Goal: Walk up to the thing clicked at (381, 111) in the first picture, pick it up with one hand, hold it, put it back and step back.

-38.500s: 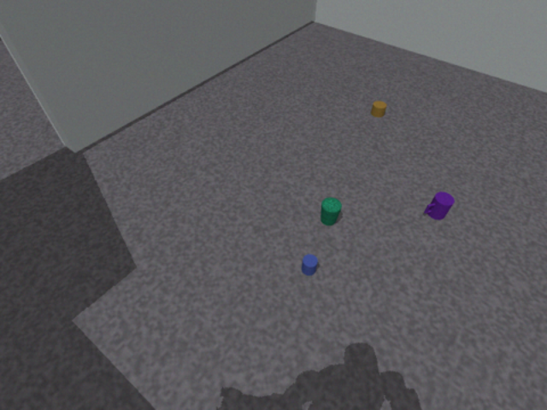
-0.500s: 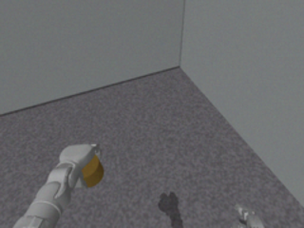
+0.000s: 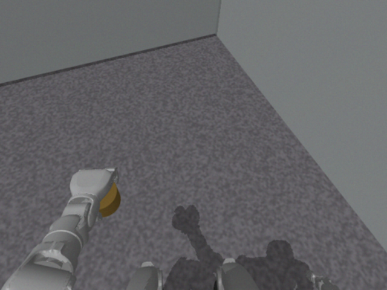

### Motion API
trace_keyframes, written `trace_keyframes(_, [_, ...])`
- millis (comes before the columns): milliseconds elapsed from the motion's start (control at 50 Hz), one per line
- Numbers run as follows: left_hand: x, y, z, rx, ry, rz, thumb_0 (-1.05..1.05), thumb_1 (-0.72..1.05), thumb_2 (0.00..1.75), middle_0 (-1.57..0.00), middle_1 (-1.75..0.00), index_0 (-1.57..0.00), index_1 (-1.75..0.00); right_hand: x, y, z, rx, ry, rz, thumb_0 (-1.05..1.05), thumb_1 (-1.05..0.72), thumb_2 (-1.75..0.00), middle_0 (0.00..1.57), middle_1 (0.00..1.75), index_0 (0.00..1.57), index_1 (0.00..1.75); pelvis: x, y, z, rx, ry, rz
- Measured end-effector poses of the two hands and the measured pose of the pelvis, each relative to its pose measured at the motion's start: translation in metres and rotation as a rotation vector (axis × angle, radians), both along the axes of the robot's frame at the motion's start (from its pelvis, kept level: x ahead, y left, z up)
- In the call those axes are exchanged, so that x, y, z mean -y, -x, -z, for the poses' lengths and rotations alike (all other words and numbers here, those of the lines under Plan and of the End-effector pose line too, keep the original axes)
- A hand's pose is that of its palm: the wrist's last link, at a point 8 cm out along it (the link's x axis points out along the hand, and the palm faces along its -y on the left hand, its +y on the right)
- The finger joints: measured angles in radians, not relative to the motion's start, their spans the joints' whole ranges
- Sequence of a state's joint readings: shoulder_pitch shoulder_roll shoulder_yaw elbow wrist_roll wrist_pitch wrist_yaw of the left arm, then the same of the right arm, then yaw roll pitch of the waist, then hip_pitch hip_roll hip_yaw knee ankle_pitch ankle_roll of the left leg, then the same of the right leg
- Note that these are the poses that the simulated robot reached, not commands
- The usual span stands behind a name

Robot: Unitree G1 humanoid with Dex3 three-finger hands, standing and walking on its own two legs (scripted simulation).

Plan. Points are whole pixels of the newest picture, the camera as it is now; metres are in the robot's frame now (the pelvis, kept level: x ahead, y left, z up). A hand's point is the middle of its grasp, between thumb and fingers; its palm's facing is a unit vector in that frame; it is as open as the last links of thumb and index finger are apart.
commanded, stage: crouch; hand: left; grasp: from above
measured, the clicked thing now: (101, 196) +0.35 +0.22 -0.13
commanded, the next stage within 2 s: lower in 1.44 s
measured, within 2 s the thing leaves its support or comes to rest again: neither
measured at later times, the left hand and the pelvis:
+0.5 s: hand (117, 209) +0.39 +0.23 -0.35, palm faces -0.44 +0.01 -0.90, open 10.9 cm; pelvis -0.04 +0.01 -0.20, yaw -1 degrees
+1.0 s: hand (123, 211) +0.41 +0.24 -0.46, palm faces -0.45 -0.01 -0.89, open 10.9 cm; pelvis -0.06 +0.00 -0.31, yaw -3 degrees
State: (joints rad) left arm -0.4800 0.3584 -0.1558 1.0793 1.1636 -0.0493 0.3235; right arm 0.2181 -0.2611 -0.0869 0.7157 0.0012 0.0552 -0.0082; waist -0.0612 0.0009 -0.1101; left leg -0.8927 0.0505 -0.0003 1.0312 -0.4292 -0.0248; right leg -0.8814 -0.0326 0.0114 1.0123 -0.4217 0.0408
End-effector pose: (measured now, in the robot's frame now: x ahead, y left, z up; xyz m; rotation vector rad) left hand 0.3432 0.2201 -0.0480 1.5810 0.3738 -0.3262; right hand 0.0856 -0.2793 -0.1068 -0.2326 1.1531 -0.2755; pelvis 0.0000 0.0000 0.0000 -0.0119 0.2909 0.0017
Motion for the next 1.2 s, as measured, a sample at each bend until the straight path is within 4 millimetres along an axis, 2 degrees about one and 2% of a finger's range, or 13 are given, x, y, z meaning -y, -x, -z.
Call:
trace_keyframes(160, [-0.001, -0.026, 0.083, 0.022, -0.007, -0.001, 0.01, -0.13, 0.69, -0.55, -0.78, -0.52, -0.81, -0.001, 0.052, 0.071, -0.112, 0.043, 0.044, 0.01, -0.91, -0.9, 0.2, 0.3, 0.2, 0.3, -0.007, 0.017, 0.07, -0.158, 0.02, 0.002])
trace_keyframes(280, [-0.005, -0.038, 0.143, 0.014, -0.005, -0.016, 0.0, -0.13, 0.69, -0.55, -0.78, -0.52, -0.81, -0.012, 0.076, 0.125, -0.17, 0.033, 0.056, 0.01, -0.91, -0.9, 0.2, 0.3, 0.2, 0.3, -0.012, 0.027, 0.12, -0.241, 0.029, 0.004])
trace_keyframes(440, [-0.011, -0.045, 0.218, -0.015, 0.007, -0.024, 0.0, -0.13, 0.69, -0.55, -0.78, -0.52, -0.81, -0.024, 0.084, 0.19, -0.19, 0.003, 0.014, 0.01, -0.9, -0.9, 0.21, 0.3, 0.2, 0.3, -0.012, 0.039, 0.182, -0.315, 0.041, 0.001])
trace_keyframes(600, [-0.017, -0.055, 0.28, -0.003, 0.017, -0.03, 0.0, -0.13, 0.7, -0.55, -0.78, -0.52, -0.81, -0.017, 0.081, 0.239, -0.204, 0.006, -0.047, 0.01, -0.9, -0.9, 0.21, 0.3, 0.2, 0.3, -0.007, 0.047, 0.233, -0.35, 0.053, 0.0])
trace_keyframes(680, [-0.018, -0.061, 0.303, 0.0, 0.02, -0.037, 0.0, -0.13, 0.7, -0.55, -0.78, -0.52, -0.81, -0.011, 0.079, 0.256, -0.21, 0.016, -0.067, 0.01, -0.91, -0.9, 0.21, 0.3, 0.2, 0.3, -0.004, 0.048, 0.253, -0.356, 0.057, 0.003])
trace_keyframes(800, [-0.018, -0.07, 0.327, 0.004, 0.023, -0.04, 0.0, -0.13, 0.7, -0.55, -0.78, -0.52, -0.81, -0.004, 0.083, 0.274, -0.224, 0.022, -0.081, 0.01, -0.91, -0.9, 0.21, 0.3, 0.2, 0.3, -0.002, 0.051, 0.276, -0.349, 0.06, 0.01])
trace_keyframes(960, [-0.02, -0.073, 0.353, -0.019, 0.022, -0.045, 0.0, -0.13, 0.7, -0.55, -0.78, -0.52, -0.81, 0.0, 0.099, 0.295, -0.256, 0.016, -0.075, 0.01, -0.91, -0.9, 0.21, 0.3, 0.2, 0.3, -0.002, 0.055, 0.301, -0.336, 0.064, 0.02])
trace_keyframes(1200, [-0.021, -0.08, 0.384, -0.021, 0.03, -0.028, 0.0, -0.12, 0.69, -0.54, -0.78, -0.51, -0.81, -0.005, 0.125, 0.326, -0.303, -0.003, -0.074, 0.01, -0.91, -0.9, 0.21, 0.3, 0.2, 0.3, -0.003, 0.061, 0.336, -0.311, 0.07, 0.028])
